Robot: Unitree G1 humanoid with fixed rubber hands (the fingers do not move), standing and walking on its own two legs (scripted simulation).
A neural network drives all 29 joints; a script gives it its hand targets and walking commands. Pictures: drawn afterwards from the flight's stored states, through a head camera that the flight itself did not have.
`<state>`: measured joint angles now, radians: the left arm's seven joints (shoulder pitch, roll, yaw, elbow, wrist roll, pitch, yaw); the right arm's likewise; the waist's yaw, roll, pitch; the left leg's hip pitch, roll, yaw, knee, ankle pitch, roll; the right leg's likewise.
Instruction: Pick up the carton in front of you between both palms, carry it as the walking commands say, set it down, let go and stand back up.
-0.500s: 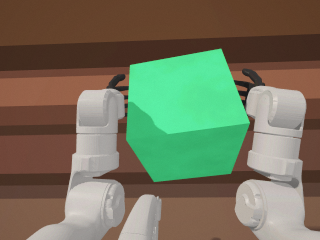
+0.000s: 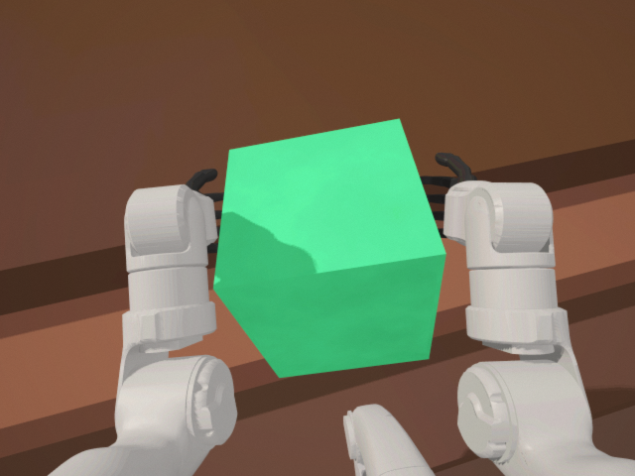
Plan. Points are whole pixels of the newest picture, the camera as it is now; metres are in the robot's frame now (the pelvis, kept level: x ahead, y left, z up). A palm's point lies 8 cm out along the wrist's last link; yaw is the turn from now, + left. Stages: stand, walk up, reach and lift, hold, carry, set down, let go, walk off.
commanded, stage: carry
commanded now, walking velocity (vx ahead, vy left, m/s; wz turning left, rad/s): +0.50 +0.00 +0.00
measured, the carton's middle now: (334, 259) +0.38 -0.05 +0.06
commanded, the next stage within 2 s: none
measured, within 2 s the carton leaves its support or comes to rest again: neither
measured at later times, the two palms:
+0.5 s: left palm out of the picture +0.67 +0.11 +0.33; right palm out of the picture +0.71 -0.18 +0.33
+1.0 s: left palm out of the picture +1.00 +0.12 +0.47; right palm out of the picture +0.96 -0.17 +0.48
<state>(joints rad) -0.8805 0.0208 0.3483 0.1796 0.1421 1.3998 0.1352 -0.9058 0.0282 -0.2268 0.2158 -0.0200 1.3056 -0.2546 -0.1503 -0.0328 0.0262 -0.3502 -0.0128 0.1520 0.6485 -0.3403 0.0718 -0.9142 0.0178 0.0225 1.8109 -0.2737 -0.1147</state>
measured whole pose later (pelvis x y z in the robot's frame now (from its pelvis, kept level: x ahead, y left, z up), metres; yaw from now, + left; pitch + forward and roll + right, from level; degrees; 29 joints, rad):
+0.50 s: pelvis +0.31 -0.08 +0.16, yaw +2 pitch +2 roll -2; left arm -0.98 -0.02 0.25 0.21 0.02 1.39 0.30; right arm -0.91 0.00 -0.38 0.11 -0.16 1.35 -0.11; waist 0.12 0.03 0.05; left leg -0.92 0.00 0.01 1.82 -0.29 0.13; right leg -0.44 0.01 -0.18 0.66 -0.27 -0.09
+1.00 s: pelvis +0.60 +0.00 +0.33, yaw +0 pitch +2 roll +2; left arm -0.90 0.02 0.35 0.19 0.13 1.40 0.15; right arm -0.90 0.04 -0.24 0.18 -0.04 1.35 -0.26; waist -0.14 -0.04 0.04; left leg -0.38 -0.01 0.17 0.69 -0.36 0.07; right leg -0.88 0.03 0.01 1.82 -0.25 -0.11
